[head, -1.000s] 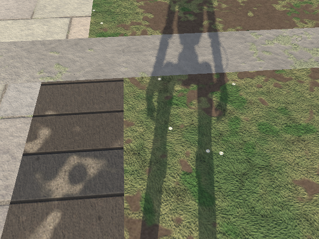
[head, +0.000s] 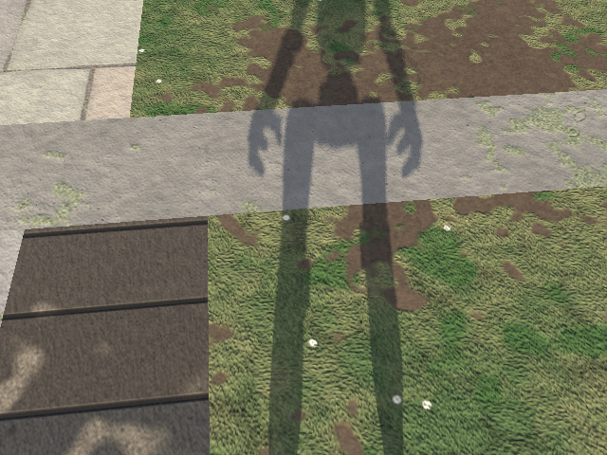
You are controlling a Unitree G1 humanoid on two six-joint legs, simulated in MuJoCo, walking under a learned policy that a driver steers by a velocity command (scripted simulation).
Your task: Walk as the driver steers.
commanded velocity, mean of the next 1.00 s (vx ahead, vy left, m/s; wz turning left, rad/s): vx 0.06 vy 0.00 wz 0.00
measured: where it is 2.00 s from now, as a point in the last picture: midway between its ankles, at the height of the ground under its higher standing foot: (336, 379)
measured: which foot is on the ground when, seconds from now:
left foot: down 0.00-1.00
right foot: up 0.00-0.14, down 0.16-1.00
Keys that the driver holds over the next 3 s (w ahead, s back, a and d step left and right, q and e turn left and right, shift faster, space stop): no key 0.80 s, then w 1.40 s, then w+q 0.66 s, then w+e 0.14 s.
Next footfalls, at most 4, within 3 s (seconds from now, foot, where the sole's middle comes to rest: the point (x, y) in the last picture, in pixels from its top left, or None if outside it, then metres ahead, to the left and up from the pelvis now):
0.16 right None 0.12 -0.15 -0.78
1.58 left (278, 422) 0.54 0.06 -0.78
2.14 right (373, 297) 0.86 -0.17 -0.78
2.74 left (272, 215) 1.14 0.09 -0.78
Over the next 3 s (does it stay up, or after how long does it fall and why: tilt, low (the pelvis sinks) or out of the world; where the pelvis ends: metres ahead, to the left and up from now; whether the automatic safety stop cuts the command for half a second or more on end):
stays up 1.14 0.02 0.01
